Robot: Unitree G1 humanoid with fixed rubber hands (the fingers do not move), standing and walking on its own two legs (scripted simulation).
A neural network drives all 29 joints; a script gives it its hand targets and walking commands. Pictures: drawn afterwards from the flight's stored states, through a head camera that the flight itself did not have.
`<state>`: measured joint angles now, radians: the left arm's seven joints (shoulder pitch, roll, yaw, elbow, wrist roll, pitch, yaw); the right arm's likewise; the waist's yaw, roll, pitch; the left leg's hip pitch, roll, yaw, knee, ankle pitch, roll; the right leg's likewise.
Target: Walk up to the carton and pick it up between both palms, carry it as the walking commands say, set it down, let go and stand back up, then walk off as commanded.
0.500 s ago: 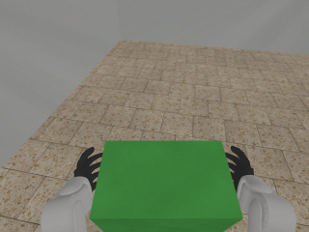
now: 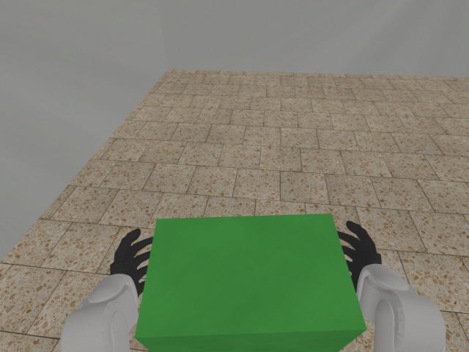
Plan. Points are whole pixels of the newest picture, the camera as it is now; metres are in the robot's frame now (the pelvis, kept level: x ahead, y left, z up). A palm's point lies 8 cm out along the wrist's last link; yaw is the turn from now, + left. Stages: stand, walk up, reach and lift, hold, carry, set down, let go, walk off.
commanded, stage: carry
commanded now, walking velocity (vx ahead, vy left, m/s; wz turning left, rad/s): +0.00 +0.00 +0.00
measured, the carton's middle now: (245, 299) +0.23 +0.00 +0.03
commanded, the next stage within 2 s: none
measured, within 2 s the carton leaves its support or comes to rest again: neither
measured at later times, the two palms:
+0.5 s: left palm (115, 293) +0.21 +0.19 +0.10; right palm (360, 286) +0.21 -0.16 +0.10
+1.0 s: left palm (128, 274) +0.24 +0.18 +0.09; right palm (353, 267) +0.24 -0.16 +0.08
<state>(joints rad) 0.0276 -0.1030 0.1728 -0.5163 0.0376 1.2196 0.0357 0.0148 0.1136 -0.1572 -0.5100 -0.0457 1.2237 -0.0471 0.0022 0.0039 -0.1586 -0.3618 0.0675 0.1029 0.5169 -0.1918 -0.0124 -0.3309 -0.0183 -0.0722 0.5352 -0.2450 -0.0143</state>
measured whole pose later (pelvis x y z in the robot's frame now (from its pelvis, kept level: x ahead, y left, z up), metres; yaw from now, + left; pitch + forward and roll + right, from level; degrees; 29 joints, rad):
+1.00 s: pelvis +0.00 +0.01 +0.00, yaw +1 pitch +3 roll +0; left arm -0.03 -0.10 0.16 -0.36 0.05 1.09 0.03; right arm -0.02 0.10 -0.17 -0.38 -0.06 1.09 -0.03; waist 0.00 0.01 -0.12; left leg -0.36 0.05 0.10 0.49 -0.17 0.00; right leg -0.32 -0.03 -0.08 0.50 -0.23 0.00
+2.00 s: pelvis +0.02 +0.01 +0.00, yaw +0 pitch +3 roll +0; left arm -0.02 -0.09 0.15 -0.31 0.06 1.02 0.03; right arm -0.01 0.09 -0.17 -0.31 -0.07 1.01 -0.02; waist 0.00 0.00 -0.14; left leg -0.34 0.04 0.10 0.48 -0.20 0.01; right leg -0.30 -0.04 -0.07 0.49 -0.25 0.01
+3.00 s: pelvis +0.01 +0.01 +0.01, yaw -1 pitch -9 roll +0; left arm -0.14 -0.04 0.19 0.15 0.16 0.68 0.00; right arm -0.16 0.07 -0.15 0.22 -0.20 0.64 0.01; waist 0.05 -0.01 0.10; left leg -0.08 0.03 0.07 0.41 -0.18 0.01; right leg -0.05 -0.02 -0.04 0.42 -0.22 -0.01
